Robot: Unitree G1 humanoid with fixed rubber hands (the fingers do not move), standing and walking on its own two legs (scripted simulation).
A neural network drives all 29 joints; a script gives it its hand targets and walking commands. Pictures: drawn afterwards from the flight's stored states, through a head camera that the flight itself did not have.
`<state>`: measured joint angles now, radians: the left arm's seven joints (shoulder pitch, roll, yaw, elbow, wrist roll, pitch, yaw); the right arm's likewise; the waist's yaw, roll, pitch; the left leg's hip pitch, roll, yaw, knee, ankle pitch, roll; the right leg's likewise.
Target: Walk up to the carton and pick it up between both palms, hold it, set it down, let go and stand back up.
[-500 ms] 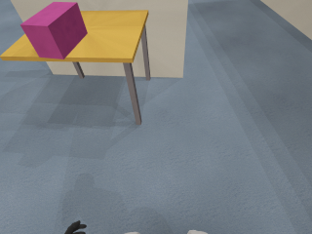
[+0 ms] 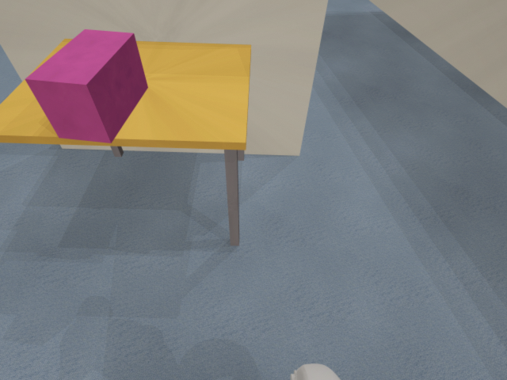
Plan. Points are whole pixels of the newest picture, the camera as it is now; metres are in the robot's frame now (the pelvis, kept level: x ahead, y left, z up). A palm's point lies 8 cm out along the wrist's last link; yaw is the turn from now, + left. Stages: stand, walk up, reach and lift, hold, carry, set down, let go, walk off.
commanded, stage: walk up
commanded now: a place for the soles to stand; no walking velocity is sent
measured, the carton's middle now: (97, 84) +0.93 +0.47 -0.03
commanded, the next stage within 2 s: none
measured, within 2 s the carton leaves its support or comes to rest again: neither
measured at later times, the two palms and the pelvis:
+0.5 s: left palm (32, 339) +0.22 +0.38 -0.08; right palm (347, 341) +0.22 -0.16 -0.12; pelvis +0.15 +0.11 +0.00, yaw -3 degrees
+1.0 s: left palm (7, 238) +0.42 +0.52 -0.09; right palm (255, 295) +0.30 +0.00 -0.12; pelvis +0.29 +0.27 +0.00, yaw -3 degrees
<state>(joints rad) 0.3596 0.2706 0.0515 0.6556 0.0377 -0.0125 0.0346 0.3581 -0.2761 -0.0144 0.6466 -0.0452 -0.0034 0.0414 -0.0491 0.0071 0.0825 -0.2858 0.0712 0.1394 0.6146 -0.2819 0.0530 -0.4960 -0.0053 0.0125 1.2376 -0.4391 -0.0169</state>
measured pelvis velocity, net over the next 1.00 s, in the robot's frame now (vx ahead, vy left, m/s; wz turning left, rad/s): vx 0.29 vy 0.27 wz -0.05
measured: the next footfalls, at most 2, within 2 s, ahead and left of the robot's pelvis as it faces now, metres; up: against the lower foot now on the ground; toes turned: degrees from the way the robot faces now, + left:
right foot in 0.28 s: +0.22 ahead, -0.04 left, +0.00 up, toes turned -6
left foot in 0.68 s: +0.35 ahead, +0.36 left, +0.00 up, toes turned +5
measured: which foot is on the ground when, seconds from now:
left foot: down 0.00-0.28, up 0.30-0.66, down 0.68-1.00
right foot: up 0.00-0.26, down 0.28-0.68, up 0.70-1.00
